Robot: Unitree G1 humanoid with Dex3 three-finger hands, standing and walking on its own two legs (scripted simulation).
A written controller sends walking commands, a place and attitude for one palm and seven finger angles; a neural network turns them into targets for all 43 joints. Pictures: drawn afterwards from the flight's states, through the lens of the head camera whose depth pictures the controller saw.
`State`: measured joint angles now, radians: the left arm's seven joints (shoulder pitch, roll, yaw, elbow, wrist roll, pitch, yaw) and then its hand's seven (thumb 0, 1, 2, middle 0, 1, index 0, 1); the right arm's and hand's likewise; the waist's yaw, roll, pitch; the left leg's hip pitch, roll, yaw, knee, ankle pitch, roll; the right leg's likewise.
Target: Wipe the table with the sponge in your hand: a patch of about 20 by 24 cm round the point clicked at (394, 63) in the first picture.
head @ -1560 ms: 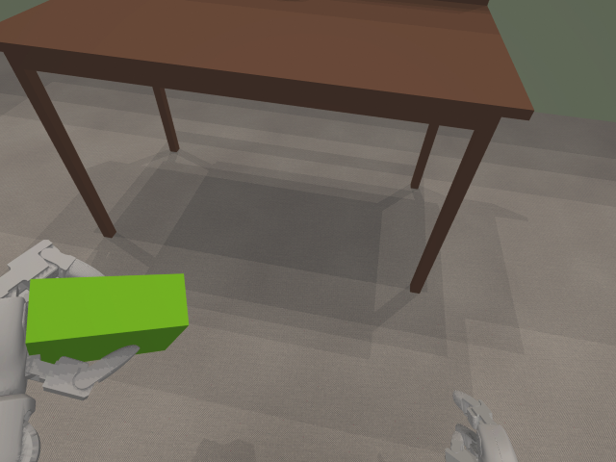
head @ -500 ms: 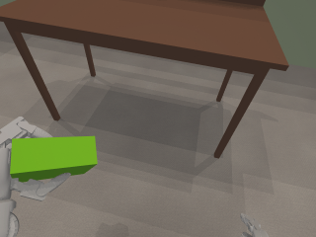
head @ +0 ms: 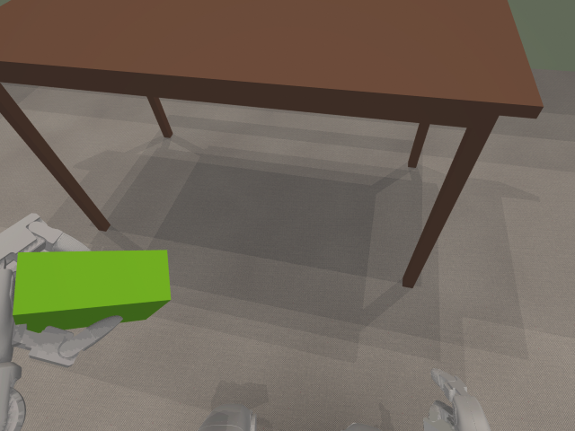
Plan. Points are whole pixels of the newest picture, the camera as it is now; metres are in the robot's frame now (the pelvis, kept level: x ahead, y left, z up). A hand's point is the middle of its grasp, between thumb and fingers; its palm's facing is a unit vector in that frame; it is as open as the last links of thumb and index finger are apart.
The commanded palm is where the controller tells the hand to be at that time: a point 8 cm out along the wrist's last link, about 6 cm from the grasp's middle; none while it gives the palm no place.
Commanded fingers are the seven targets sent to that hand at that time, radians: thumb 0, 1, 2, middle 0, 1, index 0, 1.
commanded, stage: walk to a spot facing it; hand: left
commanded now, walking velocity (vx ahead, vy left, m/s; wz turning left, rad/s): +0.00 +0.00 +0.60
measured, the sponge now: (115, 290) +0.24 +0.19 +0.14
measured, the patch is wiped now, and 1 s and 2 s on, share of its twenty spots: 0.00 0.00 0.00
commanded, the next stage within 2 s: turn to face it in 0.24 s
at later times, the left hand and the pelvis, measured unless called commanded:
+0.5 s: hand (5, 296) +0.22 +0.27 +0.18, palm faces +0.56 -0.74 -0.38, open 9.7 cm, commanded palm +0.15 +0.30 +0.19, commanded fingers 0.00 0.10 1.30 -1.20 -1.60 -1.20 -1.60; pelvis +0.05 +0.00 +0.00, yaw +10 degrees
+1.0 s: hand (169, 287) +0.22 +0.11 +0.18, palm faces +0.25 -0.84 -0.49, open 9.7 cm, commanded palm +0.17 +0.18 +0.19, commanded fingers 0.00 0.10 1.30 -1.20 -1.60 -1.20 -1.60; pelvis -0.01 -0.09 +0.01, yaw -4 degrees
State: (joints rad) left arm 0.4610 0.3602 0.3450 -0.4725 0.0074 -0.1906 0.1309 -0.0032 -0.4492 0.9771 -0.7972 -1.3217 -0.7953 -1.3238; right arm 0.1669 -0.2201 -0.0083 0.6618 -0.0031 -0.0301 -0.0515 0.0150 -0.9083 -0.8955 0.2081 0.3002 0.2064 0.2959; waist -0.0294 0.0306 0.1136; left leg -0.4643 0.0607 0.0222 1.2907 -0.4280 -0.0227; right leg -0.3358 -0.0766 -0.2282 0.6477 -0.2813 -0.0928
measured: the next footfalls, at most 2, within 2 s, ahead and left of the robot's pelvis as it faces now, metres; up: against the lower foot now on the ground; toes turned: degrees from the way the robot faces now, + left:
left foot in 0.40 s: +0.11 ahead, +0.14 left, +0.00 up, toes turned +18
right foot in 0.74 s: +0.09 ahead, -0.13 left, +0.00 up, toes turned -1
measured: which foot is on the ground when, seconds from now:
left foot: up 0.00-0.38, down 0.40-0.76, up 0.78-1.00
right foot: down 0.00-0.40, up 0.42-0.72, down 0.74-1.00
